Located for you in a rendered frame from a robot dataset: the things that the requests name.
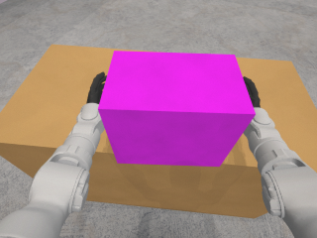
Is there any robot left upper arm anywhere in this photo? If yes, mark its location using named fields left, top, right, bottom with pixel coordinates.
left=0, top=161, right=90, bottom=238

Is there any robot left hand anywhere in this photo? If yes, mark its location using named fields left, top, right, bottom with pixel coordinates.
left=86, top=71, right=107, bottom=104

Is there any robot left forearm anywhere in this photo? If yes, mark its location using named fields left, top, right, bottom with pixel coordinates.
left=28, top=102, right=105, bottom=202

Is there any robot right upper arm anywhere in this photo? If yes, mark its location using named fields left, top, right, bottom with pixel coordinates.
left=261, top=166, right=317, bottom=238

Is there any robot right hand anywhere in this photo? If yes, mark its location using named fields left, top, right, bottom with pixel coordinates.
left=243, top=76, right=261, bottom=108

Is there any robot right forearm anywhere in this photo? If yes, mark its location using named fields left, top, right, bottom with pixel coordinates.
left=244, top=107, right=317, bottom=176

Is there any pedestal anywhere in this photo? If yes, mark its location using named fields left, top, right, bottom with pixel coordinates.
left=0, top=44, right=317, bottom=219

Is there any carton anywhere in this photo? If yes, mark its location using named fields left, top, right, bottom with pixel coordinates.
left=98, top=51, right=256, bottom=167

